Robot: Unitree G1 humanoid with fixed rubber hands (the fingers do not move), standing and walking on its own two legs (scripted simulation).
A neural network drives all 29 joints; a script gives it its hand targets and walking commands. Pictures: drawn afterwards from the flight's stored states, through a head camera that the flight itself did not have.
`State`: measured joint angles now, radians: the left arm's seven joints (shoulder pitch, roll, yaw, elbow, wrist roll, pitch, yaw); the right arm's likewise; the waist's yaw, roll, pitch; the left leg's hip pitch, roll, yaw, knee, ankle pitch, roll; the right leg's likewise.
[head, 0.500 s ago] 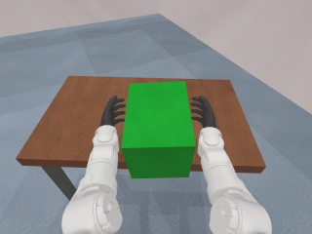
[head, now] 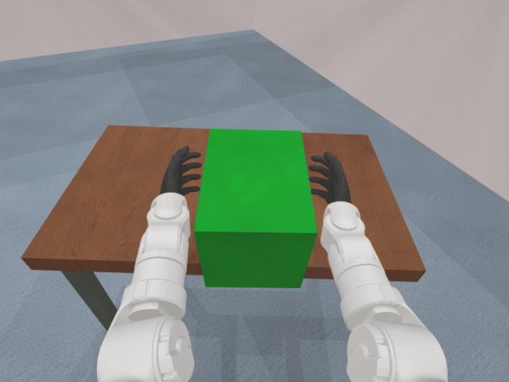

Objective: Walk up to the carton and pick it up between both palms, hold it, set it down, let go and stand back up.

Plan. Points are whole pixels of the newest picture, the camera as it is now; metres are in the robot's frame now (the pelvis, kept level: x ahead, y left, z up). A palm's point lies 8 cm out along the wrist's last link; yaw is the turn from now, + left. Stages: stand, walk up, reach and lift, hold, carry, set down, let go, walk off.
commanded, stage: reach and lift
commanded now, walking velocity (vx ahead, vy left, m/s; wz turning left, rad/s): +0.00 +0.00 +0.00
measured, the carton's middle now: (254, 207) +0.44 +0.01 +0.04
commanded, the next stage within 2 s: hold in 1.82 s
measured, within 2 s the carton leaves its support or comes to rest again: neither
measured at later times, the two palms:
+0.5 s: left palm (177, 179) +0.39 +0.13 +0.16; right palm (351, 189) +0.37 -0.14 +0.15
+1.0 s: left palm (182, 178) +0.38 +0.12 +0.17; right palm (362, 194) +0.35 -0.15 +0.16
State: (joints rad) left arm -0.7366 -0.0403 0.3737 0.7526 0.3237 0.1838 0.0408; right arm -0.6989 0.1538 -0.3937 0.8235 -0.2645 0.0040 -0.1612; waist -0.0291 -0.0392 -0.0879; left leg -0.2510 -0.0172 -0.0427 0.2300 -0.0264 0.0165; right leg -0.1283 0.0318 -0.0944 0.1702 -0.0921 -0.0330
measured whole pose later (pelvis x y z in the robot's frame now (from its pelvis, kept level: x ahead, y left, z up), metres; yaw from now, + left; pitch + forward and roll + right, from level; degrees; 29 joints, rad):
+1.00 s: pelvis +0.00 -0.01 +0.00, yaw -1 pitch -7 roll -1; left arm -0.60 -0.06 0.22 0.12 0.33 0.66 -0.01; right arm -0.54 0.06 -0.04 0.37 0.12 0.30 -0.27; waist -0.07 -0.09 0.07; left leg -0.05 -0.01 -0.03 0.25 -0.08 0.01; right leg 0.06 0.04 -0.08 0.19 -0.13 -0.04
